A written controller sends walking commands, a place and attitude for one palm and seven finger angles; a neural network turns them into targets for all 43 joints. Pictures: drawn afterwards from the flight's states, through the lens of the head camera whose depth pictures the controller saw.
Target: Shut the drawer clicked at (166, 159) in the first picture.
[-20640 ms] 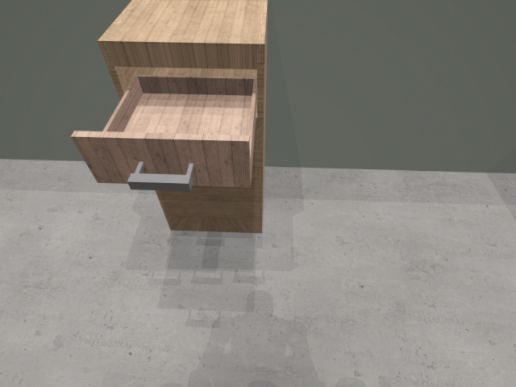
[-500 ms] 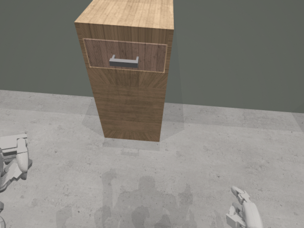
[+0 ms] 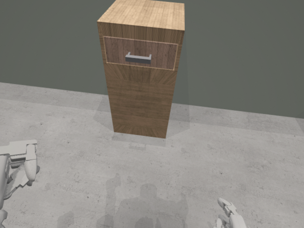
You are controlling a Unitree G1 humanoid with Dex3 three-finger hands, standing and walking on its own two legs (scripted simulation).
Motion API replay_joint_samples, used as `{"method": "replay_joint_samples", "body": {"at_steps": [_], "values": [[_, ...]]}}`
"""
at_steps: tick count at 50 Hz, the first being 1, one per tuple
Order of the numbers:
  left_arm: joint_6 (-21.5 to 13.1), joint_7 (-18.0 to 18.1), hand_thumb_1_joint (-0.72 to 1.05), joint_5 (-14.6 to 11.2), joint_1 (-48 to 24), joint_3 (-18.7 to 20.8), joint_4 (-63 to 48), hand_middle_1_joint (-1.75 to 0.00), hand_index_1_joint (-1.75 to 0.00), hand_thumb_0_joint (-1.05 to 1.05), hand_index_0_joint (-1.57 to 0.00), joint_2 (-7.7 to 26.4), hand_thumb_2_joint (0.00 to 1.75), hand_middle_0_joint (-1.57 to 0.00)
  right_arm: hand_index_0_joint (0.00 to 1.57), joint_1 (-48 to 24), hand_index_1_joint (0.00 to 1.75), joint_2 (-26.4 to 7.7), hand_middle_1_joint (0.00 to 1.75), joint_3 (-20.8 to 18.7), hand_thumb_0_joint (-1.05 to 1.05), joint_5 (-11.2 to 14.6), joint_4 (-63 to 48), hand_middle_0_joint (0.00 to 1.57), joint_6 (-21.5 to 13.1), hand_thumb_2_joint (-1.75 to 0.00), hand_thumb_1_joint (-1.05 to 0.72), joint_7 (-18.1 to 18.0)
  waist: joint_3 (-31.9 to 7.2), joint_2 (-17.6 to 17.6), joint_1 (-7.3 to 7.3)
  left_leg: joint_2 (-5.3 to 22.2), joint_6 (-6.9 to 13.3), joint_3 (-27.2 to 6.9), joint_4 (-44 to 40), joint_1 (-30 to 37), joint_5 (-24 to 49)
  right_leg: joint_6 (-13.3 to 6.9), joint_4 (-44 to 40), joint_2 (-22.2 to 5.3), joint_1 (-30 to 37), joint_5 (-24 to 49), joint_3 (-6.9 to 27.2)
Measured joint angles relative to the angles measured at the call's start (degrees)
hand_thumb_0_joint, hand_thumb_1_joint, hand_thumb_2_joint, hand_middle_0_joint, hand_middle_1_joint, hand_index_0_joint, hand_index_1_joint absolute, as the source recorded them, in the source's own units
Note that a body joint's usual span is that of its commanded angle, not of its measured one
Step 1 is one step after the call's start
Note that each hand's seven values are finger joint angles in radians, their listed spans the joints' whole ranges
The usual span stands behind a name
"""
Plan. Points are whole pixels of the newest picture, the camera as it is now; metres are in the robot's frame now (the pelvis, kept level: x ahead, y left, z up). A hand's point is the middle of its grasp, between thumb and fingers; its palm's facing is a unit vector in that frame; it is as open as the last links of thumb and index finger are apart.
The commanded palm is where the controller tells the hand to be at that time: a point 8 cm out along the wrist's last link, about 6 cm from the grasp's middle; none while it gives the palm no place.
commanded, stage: stop stepping back and stand still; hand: left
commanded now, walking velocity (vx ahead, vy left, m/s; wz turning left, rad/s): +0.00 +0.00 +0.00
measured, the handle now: (139, 57) +0.94 +0.11 -0.03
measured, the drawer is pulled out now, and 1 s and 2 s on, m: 0.00 0.00 0.00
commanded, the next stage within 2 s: let the arm hang, fingers relaxed in 0.78 s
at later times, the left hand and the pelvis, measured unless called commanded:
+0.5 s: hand out of the picture +0.12 +0.26 +0.17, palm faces +0.39 -0.82 -0.42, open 3.2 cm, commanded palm +0.07 +0.31 +0.18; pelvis -0.05 +0.02 -0.01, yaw +3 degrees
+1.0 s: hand (28, 221) +0.14 +0.29 +0.00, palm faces +0.18 -0.87 -0.45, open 3.1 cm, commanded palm none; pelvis -0.06 +0.03 -0.01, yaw +2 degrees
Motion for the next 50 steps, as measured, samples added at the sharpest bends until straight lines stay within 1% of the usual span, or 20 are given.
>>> {"method": "replay_joint_samples", "body": {"at_steps": [4,8,12,14,15,16,17,18,20,22,23,26,29,32,36,40,44,46,48,50], "values": [[-1.51,0.30,0.88,-0.44,1.06,0.36,-3.03,-1.60,-1.59,0.01,-1.41,0.55,0.90,-1.41,0.20,-1.38,0.31,-1.69,0.30,-0.97,0.01,-0.26,0.81,0.21,0.35,-0.90,-0.90,-0.23,-0.65,0.82,1.45,0.79,-0.58,0.22,6.12,-0.99,-3.93,-0.35,0.84,0.17,-1.32,4.19,-0.81],[-1.54,0.99,0.88,-0.78,-3.35,1.63,1.73,-1.60,-1.59,0.01,-1.41,-0.19,0.90,-1.41,0.20,-2.69,0.30,-2.83,0.30,-1.85,0.01,0.30,2.37,0.21,0.83,-0.90,-0.90,-1.34,-0.40,1.15,1.94,0.71,0.50,0.83,5.71,-0.16,1.61,1.02,4.84,-0.09,-2.06,-1.03,-0.52],[0.99,0.64,0.88,0.58,-7.10,2.24,8.45,-1.60,-1.60,0.01,-1.41,-1.29,0.90,-1.41,0.20,-1.38,0.30,-1.65,0.30,-2.11,0.01,0.64,1.33,0.20,0.96,-0.90,-0.90,-1.44,-1.42,1.22,0.61,0.57,1.35,0.68,1.27,1.07,-0.30,1.28,13.01,1.31,-2.08,-7.65,-0.70],[1.81,0.42,0.89,0.90,-7.10,1.83,7.90,-1.60,-1.60,0.01,-1.41,-0.83,0.90,-1.41,0.20,-0.11,0.30,-0.76,0.30,-1.73,0.01,0.71,0.24,0.20,0.62,-0.90,-0.90,-0.84,-1.98,0.07,-0.19,0.57,1.14,1.38,-0.74,0.47,-1.30,0.77,8.41,1.59,1.31,-9.00,-1.72],[1.76,0.38,0.89,0.86,-6.23,1.88,6.03,-1.60,-1.60,0.01,-1.41,-0.13,0.90,-1.41,0.20,0.32,0.30,-0.37,0.30,-1.34,0.01,0.61,-0.57,0.20,0.35,-0.90,-0.90,-0.49,-2.27,-1.37,-0.37,-0.01,0.79,2.22,-0.94,-0.64,-1.68,-0.10,3.82,1.29,3.19,-9.93,-1.00],[1.36,0.24,0.89,0.69,-5.18,1.89,3.68,-1.60,-1.60,0.01,-1.41,0.20,0.90,-1.41,0.20,0.15,0.30,-0.43,0.30,-1.08,0.01,0.42,-1.26,0.21,0.13,-0.90,-0.90,-0.12,-2.13,-2.23,-0.16,-0.28,0.19,2.97,0.44,-2.57,-2.54,-1.38,0.52,1.09,3.31,-7.33,0.03],[0.98,0.03,0.89,0.44,-4.23,1.45,1.38,-1.60,-1.60,0.01,-1.41,-0.08,0.90,-1.41,0.20,-0.66,0.30,-0.90,0.30,-1.07,0.01,0.23,-1.31,0.21,0.20,-0.90,-0.90,0.24,-1.14,-1.92,0.11,0.04,-0.28,2.91,3.39,-4.31,-2.65,-2.08,0.36,1.40,2.29,-1.81,0.02],[0.57,-0.24,0.89,0.19,-3.17,0.77,-0.68,-1.60,-1.60,0.01,-1.41,-0.34,0.90,-1.41,0.20,-1.39,0.30,-1.44,0.30,-1.26,0.01,0.01,-0.95,0.21,0.57,-0.90,-0.90,0.55,-0.20,-1.18,0.19,0.60,-0.63,2.65,6.75,-5.32,-2.29,-2.26,1.25,1.95,1.66,0.19,-0.27],[-0.55,-0.71,0.89,-0.29,-0.92,-0.16,-3.37,-1.60,-1.60,0.01,-1.41,0.09,0.90,-1.41,0.20,-1.51,0.30,-1.93,0.30,-1.78,0.01,-0.02,0.38,0.21,1.28,-0.90,-0.90,0.78,-0.28,-0.74,0.41,0.86,-1.03,2.30,9.86,-4.84,-3.25,-1.87,2.46,2.18,1.04,-0.20,-0.47],[-1.37,-0.62,0.88,-0.80,1.05,0.11,-4.39,-1.60,-1.59,0.01,-1.41,0.61,0.90,-1.41,0.20,-0.49,0.30,-2.30,0.30,-2.17,0.01,0.27,1.12,0.21,1.61,-0.90,-0.90,0.30,-1.73,-0.45,0.70,1.33,-0.75,1.93,7.42,-1.34,-4.57,-1.24,3.46,2.29,0.33,-1.55,-0.43],[-1.65,-0.40,0.88,-0.95,1.22,0.59,-4.11,-1.60,-1.59,0.01,-1.41,0.78,0.90,-1.41,0.20,-0.26,0.30,-2.35,0.30,-2.39,0.01,0.38,1.51,0.21,1.57,-0.90,-0.90,-0.15,-1.99,-0.53,0.56,1.11,-0.16,1.98,5.58,-0.51,-1.95,-0.88,4.22,1.96,-0.03,-2.13,-0.51],[-1.72,0.50,0.88,-0.95,-0.60,2.54,-0.44,-1.60,-1.59,0.01,-1.41,1.01,0.90,-1.41,0.20,-0.65,0.30,-1.90,0.30,-2.18,0.01,0.63,2.26,0.21,0.95,-0.90,-0.90,-1.30,-0.96,-1.83,1.47,-0.35,1.49,3.75,3.32,1.10,0.20,0.20,5.49,0.34,-0.22,-3.11,1.05],[-0.62,1.00,0.88,-0.49,-2.79,3.99,3.99,-1.60,-1.60,0.01,-1.41,1.08,0.90,-1.41,0.20,-1.05,0.30,-0.98,0.30,-1.48,0.01,0.40,2.00,0.20,-0.04,-0.90,-0.90,-1.55,-0.65,-1.69,1.59,-0.76,1.87,4.77,-0.56,2.64,1.96,0.75,7.71,-0.29,-0.65,-6.32,1.33],[0.11,1.23,0.89,-0.17,-3.89,3.80,4.87,-1.60,-1.60,0.01,-1.41,0.77,0.90,-1.41,0.20,-1.15,0.30,0.02,0.30,-0.40,0.01,0.39,1.10,0.20,-0.96,-0.90,-0.90,-0.94,-0.40,-1.54,1.38,-0.79,1.69,4.99,-3.49,3.26,3.98,0.67,3.45,-0.77,1.64,-5.46,0.46],[-0.03,0.51,0.89,-0.20,-2.53,1.09,2.65,-1.60,-1.60,0.01,-1.41,-0.40,0.90,-1.41,0.20,-2.09,0.30,0.30,0.30,0.33,0.01,-0.01,0.23,0.21,-0.94,-0.90,-0.90,0.09,0.42,-0.41,0.45,0.16,0.99,4.50,-4.15,2.98,4.73,-0.39,-1.61,0.10,3.21,0.84,-0.25],[-0.50,-0.17,0.89,-0.87,0.78,-0.27,0.49,-1.60,-1.60,0.01,-1.41,-0.07,0.90,-1.41,0.20,-2.31,0.30,-0.50,0.30,-0.34,0.01,-0.01,0.23,0.21,0.24,-0.90,-0.90,0.40,-0.45,0.84,0.24,1.42,0.22,3.74,-1.28,1.12,1.97,-0.93,-3.49,1.49,3.46,1.40,-0.59],[-0.54,0.22,0.88,-1.58,1.66,0.80,0.95,-1.60,-1.59,0.01,-1.41,0.66,0.90,-1.41,0.20,-2.36,0.30,-1.72,0.30,-1.55,0.01,0.41,1.15,0.21,1.36,-0.90,-0.90,-0.38,-0.72,0.86,0.50,1.62,0.90,3.86,-0.25,1.47,2.41,-0.70,-2.56,1.77,3.83,0.48,-0.28],[-0.42,-2.28,0.88,-0.01,-3.95,-2.00,10.62,-1.60,-1.59,0.01,-1.41,1.48,0.90,-1.41,0.20,-2.79,0.30,-4.05,0.30,-2.71,0.01,0.83,4.20,0.21,-0.20,-0.90,-0.90,1.73,-1.91,1.81,0.85,0.77,1.37,3.32,1.35,-0.37,1.77,-0.34,0.22,0.93,1.78,-0.65,-1.33],[4.58,-4.66,0.89,0.80,-11.16,-6.14,25.87,-1.59,-1.58,0.00,-1.40,0.59,0.90,-1.39,0.20,-4.60,0.30,-6.85,0.30,-3.26,0.01,1.00,7.46,0.21,1.33,-0.90,-0.90,3.21,-2.63,3.02,1.00,-0.43,1.92,3.34,3.30,-2.08,1.18,0.10,4.16,-0.30,-0.60,-2.83,-1.59],[9.64,-5.78,0.89,1.38,-16.47,-9.38,41.77,-1.56,-1.56,0.00,-1.37,-1.47,0.90,-1.36,0.20,-6.32,0.30,-8.44,0.30,-3.50,0.01,0.58,9.76,0.21,3.16,-0.90,-0.90,3.65,-2.67,3.83,0.46,-1.18,2.35,3.68,4.62,-2.99,0.80,0.39,7.21,-1.12,-2.25,-4.09,-1.40]]}}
